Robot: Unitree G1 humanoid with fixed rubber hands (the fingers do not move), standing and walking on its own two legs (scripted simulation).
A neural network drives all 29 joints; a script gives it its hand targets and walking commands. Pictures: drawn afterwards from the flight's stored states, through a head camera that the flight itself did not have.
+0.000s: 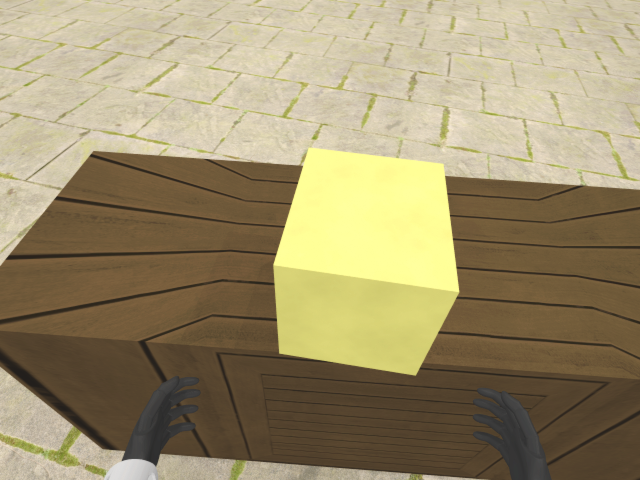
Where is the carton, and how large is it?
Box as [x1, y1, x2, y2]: [273, 147, 458, 375]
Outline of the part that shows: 309,147 273,265 279,353 415,375 458,293 443,164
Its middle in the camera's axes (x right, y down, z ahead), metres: +0.07 +0.03 +0.62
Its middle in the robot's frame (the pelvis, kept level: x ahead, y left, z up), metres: +0.43 -0.03 +0.01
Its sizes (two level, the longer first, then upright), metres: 0.252 0.217 0.222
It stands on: a pedestal, 0.68 m high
